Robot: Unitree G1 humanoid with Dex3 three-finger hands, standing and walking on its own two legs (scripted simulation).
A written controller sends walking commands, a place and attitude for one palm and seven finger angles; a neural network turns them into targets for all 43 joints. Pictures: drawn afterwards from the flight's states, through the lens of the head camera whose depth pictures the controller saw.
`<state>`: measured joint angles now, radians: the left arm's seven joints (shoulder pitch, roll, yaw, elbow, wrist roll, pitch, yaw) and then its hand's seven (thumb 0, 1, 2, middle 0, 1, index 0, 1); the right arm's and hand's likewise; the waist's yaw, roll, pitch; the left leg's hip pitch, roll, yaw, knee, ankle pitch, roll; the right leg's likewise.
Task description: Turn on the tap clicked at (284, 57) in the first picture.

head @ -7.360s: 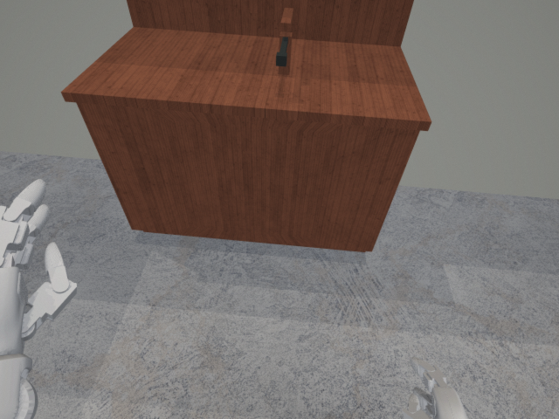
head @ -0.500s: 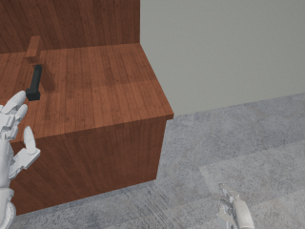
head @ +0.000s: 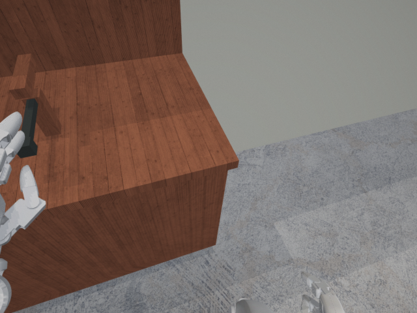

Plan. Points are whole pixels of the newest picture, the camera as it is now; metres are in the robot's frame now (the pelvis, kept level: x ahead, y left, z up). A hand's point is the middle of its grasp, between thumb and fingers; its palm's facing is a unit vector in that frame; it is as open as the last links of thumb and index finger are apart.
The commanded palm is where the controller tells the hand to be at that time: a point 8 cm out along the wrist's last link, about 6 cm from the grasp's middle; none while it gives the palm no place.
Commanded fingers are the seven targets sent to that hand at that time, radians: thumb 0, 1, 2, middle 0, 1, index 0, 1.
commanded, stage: shuffle to correct the standing spot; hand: left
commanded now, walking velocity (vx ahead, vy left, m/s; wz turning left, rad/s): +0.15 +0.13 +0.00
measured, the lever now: (25, 147) +0.39 +0.37 +0.09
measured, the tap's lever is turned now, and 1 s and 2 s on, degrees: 0 0 0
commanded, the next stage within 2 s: come to a stop and stand still in 0.40 s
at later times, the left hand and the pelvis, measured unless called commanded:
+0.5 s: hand (31, 167) +0.27 +0.26 +0.19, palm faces +0.39 -0.84 -0.38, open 7.5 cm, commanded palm +0.22 +0.30 +0.18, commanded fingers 0.00 0.90 0.90 -0.20 -0.30 -0.20 -0.30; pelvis +0.05 +0.03 +0.00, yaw -1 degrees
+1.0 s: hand (10, 147) +0.30 +0.30 +0.20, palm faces +0.37 -0.78 -0.51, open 7.5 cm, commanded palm +0.23 +0.32 +0.18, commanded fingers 0.00 0.90 0.90 -0.20 -0.30 -0.20 -0.30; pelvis +0.06 +0.04 +0.00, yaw -2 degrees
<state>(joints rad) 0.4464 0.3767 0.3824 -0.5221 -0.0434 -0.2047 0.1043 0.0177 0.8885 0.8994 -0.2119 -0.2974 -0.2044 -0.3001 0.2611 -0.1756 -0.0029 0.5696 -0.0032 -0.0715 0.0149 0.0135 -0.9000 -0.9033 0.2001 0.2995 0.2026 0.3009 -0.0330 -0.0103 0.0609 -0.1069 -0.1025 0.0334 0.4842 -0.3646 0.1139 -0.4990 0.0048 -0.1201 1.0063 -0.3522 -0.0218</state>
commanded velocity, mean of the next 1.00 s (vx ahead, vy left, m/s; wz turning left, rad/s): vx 0.01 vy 0.01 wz -0.07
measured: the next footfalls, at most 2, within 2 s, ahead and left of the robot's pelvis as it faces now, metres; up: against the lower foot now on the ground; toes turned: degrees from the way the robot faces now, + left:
right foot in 0.10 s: +0.13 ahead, -0.05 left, +0.00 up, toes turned -6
left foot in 0.52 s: +0.05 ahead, +0.16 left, +0.00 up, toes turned -3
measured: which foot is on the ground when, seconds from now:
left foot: down 0.00-0.12, up 0.14-0.50, down 0.52-1.00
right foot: up 0.00-0.08, down 0.10-1.00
